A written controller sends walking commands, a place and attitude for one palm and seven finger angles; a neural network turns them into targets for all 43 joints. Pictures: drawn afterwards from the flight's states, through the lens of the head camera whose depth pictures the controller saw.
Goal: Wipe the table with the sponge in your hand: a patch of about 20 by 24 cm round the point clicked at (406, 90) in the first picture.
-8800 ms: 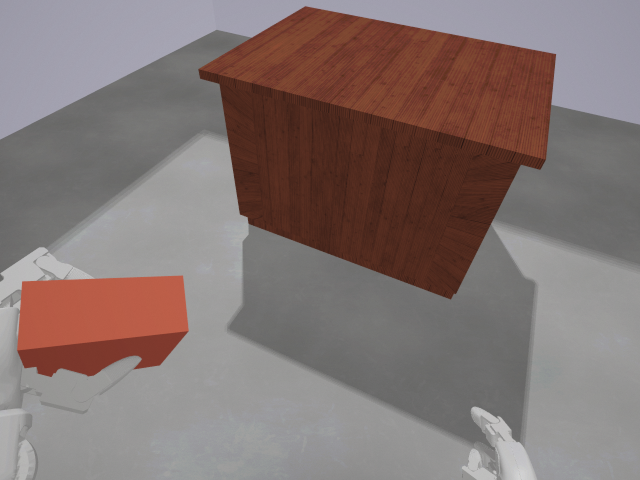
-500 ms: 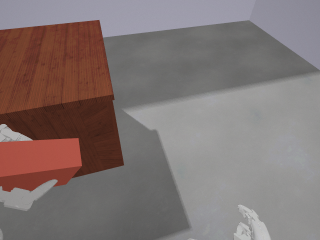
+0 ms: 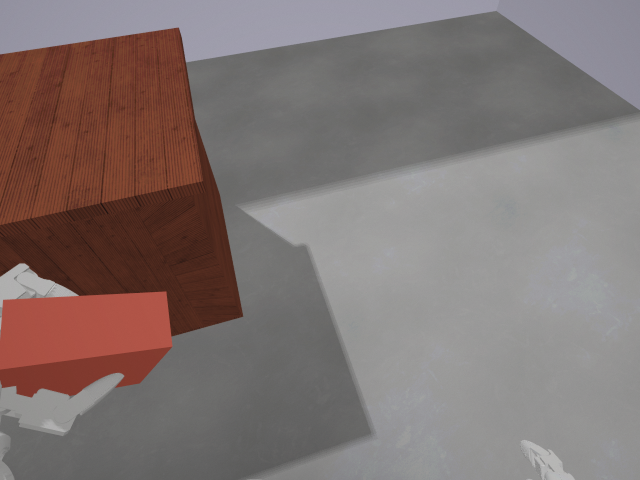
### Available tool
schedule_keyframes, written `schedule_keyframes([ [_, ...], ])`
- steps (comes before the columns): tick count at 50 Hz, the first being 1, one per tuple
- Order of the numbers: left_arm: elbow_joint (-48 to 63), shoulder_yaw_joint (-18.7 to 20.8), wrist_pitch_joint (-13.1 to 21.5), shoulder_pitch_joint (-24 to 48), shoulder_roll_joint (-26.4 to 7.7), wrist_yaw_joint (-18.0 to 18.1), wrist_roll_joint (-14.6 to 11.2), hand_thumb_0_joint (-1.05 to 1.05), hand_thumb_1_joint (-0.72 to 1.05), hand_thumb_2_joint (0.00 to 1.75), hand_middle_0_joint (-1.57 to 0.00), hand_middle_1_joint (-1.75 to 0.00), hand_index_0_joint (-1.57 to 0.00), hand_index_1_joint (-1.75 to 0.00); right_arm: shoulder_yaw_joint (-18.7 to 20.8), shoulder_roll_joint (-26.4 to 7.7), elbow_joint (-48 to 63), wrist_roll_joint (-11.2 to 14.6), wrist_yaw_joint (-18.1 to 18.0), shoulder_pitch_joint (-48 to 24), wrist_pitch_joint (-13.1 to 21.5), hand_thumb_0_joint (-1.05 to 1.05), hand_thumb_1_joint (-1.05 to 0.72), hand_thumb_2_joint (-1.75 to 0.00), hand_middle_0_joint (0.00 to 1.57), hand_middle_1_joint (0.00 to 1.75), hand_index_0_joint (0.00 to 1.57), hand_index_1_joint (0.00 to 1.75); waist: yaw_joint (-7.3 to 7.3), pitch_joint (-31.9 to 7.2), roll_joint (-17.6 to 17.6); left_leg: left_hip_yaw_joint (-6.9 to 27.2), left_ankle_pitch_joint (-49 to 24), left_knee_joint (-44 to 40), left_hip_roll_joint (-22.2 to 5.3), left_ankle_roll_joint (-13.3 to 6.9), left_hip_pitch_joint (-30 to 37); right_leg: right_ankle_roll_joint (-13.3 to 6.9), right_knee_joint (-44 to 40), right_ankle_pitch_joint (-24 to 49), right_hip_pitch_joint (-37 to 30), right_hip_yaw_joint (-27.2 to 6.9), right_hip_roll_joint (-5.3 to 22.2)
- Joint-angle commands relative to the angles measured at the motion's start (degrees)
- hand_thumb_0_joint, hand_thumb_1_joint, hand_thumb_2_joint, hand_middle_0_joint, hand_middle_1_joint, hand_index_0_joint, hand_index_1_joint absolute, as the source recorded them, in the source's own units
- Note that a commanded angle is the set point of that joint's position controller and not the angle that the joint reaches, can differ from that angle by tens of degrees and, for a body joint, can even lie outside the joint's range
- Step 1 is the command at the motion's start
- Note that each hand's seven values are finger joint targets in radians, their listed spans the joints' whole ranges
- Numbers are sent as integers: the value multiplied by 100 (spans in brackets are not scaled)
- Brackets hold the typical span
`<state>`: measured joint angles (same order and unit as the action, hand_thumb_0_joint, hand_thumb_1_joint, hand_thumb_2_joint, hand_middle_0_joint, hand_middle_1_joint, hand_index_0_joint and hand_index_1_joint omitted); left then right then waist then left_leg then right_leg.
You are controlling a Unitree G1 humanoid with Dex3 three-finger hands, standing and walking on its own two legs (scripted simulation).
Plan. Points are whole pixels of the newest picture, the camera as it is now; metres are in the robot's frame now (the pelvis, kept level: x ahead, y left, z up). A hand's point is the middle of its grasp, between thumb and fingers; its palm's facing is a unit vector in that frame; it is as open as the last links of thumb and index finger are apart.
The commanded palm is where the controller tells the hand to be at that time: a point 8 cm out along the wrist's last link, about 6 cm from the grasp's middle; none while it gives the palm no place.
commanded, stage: take the last steps up to it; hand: left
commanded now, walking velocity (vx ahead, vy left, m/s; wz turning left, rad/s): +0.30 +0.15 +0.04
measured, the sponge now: (108, 347) +0.22 +0.22 +0.13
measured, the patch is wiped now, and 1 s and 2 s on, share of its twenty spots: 0.00 0.00 0.00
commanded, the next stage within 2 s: come to a stop and stand still in 0.86 s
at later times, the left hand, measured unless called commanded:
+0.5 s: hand (73, 274) +0.28 +0.27 +0.15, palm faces +0.38 -0.78 -0.49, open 9.7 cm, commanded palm +0.22 +0.32 +0.17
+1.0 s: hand (56, 179) +0.41 +0.34 +0.16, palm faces +0.34 -0.81 -0.48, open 9.7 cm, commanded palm +0.35 +0.39 +0.17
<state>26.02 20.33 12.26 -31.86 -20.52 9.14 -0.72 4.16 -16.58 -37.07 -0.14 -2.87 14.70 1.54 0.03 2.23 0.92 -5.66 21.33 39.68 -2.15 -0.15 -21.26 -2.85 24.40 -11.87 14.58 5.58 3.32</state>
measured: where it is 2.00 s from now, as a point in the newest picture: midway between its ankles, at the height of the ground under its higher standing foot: outside the picture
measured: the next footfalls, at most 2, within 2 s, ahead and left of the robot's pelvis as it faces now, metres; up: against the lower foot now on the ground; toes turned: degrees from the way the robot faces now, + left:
left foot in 0.12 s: +0.06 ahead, +0.17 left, +0.00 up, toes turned +7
right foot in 0.38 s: +0.11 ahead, -0.05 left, +0.00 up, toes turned -9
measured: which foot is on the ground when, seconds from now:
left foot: up 0.00-0.10, down 0.12-0.38, up 0.40-0.76, down 0.78-1.00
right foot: down 0.00-0.14, up 0.16-0.36, down 0.38-0.78, up 0.80-1.00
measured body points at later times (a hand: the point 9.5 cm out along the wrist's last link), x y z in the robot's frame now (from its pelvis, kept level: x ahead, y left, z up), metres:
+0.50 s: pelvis +0.07 +0.03 -0.02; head +0.11 +0.00 +0.43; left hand +0.26 +0.31 +0.18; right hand +0.23 -0.17 -0.15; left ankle +0.03 +0.17 -0.66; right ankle +0.07 -0.04 -0.75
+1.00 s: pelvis +0.18 +0.11 -0.02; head +0.23 +0.11 +0.43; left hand +0.39 +0.38 +0.19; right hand +0.35 -0.10 -0.11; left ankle +0.20 +0.21 -0.75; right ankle +0.18 +0.02 -0.71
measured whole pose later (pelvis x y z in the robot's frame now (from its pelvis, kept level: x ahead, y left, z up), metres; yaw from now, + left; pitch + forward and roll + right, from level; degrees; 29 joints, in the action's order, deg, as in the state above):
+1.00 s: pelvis +0.18 +0.11 -0.02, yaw -2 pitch +1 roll +1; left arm 32.6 22.5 12.9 -28.6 -23.0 8.7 -1.4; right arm 0.2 -7.6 -33.4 0.8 -1.5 9.9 5.7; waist -0.3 4.5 0.9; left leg -11.1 15.1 30.6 -2.8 -1.8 -16.8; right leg 1.9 50.0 -24.8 24.9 8.2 4.6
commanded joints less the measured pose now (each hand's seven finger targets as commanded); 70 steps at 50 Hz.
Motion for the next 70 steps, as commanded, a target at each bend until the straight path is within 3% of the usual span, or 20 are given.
schedule_keyframes([
  [1, 1747, 564, 429, 1009, -1145, 200, 19, 0, 10, 130, -120, -160, -120, -160, -5, -181, 1015, -27, -44, -638, 439, 0, -90, -90, 20, 30, 20, 30, 36, -796, 536, -45, -110, -628, 4, -91, 235, -590, -858, -855, -696, -1630, 1595],
  [4, 1751, 594, 438, 1101, -1141, 229, 29, 0, 10, 130, -120, -160, -120, -160, 17, -176, 1031, -25, -97, -530, 447, 0, -90, -90, 20, 30, 20, 30, -36, -631, 152, -131, -273, -1501, 22, -158, 1200, -290, -223, -1198, -74, -1225, 1145],
  [7, 1913, 544, 550, 1158, -1037, 213, 54, 0, 10, 130, -120, -160, -120, -160, -10, -236, 1165, 51, -86, -600, 478, 0, -90, -90, 20, 30, 20, 30, -47, -427, -2050, 2373, -670, -2558, -1764, -1112, 2100, 294, 2907, -2223, 1800, 103, -177],
  [11, 1189, 648, 436, 904, -1023, 65, 7, 0, 10, 130, -120, -160, -120, -160, -32, -149, 963, 85, -6, -642, 527, 0, -90, -90, 20, 30, 20, 30, -25, -114, -1497, 1615, -447, -2454, -1584, -1272, 1010, 395, 3433, -1649, 1757, -144, 214],
  [17, 1219, 468, 357, 917, -906, 0, -58, 0, 10, 130, -120, -160, -120, -160, -149, -137, 895, 78, -10, -701, 573, 0, -90, -90, 20, 30, 20, 30, 86, -588, -787, 503, -1229, -1085, -990, -655, 506, 363, 395, -618, -513, 412, -129],
  [18, 1168, 487, 327, 1029, -962, 2, -12, 0, 10, 130, -120, -160, -120, -160, -140, -82, 875, 88, -7, -720, 553, 0, -90, -90, 20, 30, 20, 30, 109, -783, -7, 203, -974, -6, -718, -503, 9, 151, -114, -383, -1181, -255, 326],
  [19, 1075, 680, 291, 1056, -1233, 21, 21, 0, 10, 130, -120, -160, -120, -160, -135, 51, 922, 86, 7, -768, 495, 0, -90, -90, 20, 30, 20, 30, 83, -880, 1644, -242, 14, 1635, -15, -198, -1215, -429, -598, 17, -1859, -2521, 1629],
  [20, 853, 822, 274, 990, -1272, 19, -63, 0, 10, 130, -120, -160, -120, -160, -150, -53, 984, 52, 56, -914, 460, 0, -90, -90, 20, 30, 20, 30, 128, -725, 1784, 280, 898, 2806, 165, -15, -2065, -778, -863, 472, -1963, -3667, 2432],
  [23, 1074, 988, 488, 858, -1312, -30, -108, 0, 10, 130, -120, -160, -120, -160, -153, -8, 823, 48, 82, -944, 399, 0, -90, -90, 20, 30, 20, 30, 52, -290, 389, 841, -24, 3358, -334, 174, -2026, -739, -813, 737, -1122, -2503, 2080],
  [27, 1346, 978, 702, 647, -1228, -1, -39, 0, 10, 130, -120, -160, -120, -160, -199, 55, 844, -6, 130, -920, 283, 0, -90, -90, 20, 30, 20, 30, -16, -677, 602, 383, -556, 1922, -404, 186, -1550, -482, -505, 2190, -1212, -746, 1559],
  [32, 1736, 1042, 634, 238, -1227, 147, -51, 0, 10, 130, -120, -160, -120, -160, -71, 79, 1087, -4, 122, -885, 427, 0, -90, -90, 20, 30, 20, 30, 217, -982, 912, -463, -510, -136, -43, 82, -607, -455, -91, 3301, -1658, -659, 1479],
  [36, 1788, 1053, 586, 144, -1149, 196, -46, 0, 10, 130, -120, -160, -120, -160, 51, 14, 1127, 27, 51, -631, 415, 0, -90, -90, 20, 30, 20, 30, 19, -1234, 711, -778, -1400, -1433, 207, 45, 791, -95, 789, 2879, -1314, -282, 1131],
  [37, 1915, 1016, 619, 298, -1134, 186, -55, 0, 10, 130, -120, -160, -120, -160, 123, -96, 1140, 43, 8, -571, 413, 0, -90, -90, 20, 30, 20, 30, -93, -1347, 222, -591, -1641, -1680, 81, -34, 1484, 65, 1529, 2598, -880, -158, 957],
  [39, 2022, 1029, 724, 316, -1131, 184, -74, 0, 10, 130, -120, -160, -120, -160, 219, -282, 1168, 78, 10, -525, 413, 0, -90, -90, 20, 30, 20, 30, -42, -1580, -1845, 1827, -3866, -1636, -1841, -1041, 3001, 434, 3694, -2227, 1415, 172, 28],
  [40, 1751, 964, 727, 268, -1213, 190, 4, 0, 10, 130, -120, -160, -120, -160, 194, -234, 1227, 102, 27, -484, 457, 0, -90, -90, 20, 30, 20, 30, -57, -1276, -1485, 2258, -3763, -1796, -2065, -1301, 2663, 325, 4471, -2727, 1706, -150, -90],
  [46, 2407, 874, 650, 457, -1156, 48, -97, 0, 10, 130, -120, -160, -120, -160, 13, -92, 1027, 139, 63, -690, 607, 0, -90, -90, 20, 30, 20, 30, 25, -841, -1681, 593, -2668, -1914, -1265, -1012, 1310, 464, 3039, -1358, 1288, 141, 234],
  [53, 1618, 1026, 282, 217, -1168, 92, -192, 0, 10, 130, -120, -160, -120, -160, -239, -33, 1064, 96, -6, -606, 561, 0, -90, -90, 20, 30, 20, 30, -4, -1078, -623, 385, -3368, -1002, -1249, -313, 1197, 431, 171, 438, -465, 198, -99],
  [57, 701, 870, 112, 299, -924, 25, -262, 0, 10, 130, -120, -160, -120, -160, -224, 19, 1105, 150, 41, -545, 453, 0, -90, -90, 20, 30, 20, 30, -111, -1128, 1509, 207, 748, 957, 41, 292, -295, -571, 183, 5733, -1475, -1717, 1699],
  [68, 2525, 836, 117, 360, -1203, 251, -87, 0, 10, 130, -120, -160, -120, -160, -294, 52, 1289, -4, -179, -785, 137, 0, -90, -90, 20, 30, 20, 30, -65, -1392, 111, 207, -1088, -1202, 116, 186, 953, -159, 412, 2370, -894, -642, 1020],
  [70, 2663, 906, 157, 303, -1295, 253, -121, 0, 10, 130, -120, -160, -120, -160, -187, -172, 1375, 12, -233, -782, 142, 0, -90, -90, 20, 30, 20, 30, 6, -1204, -1089, 1228, -2622, -1769, -925, -120, 1276, 262, 1115, 361, -118, -264, 301],
])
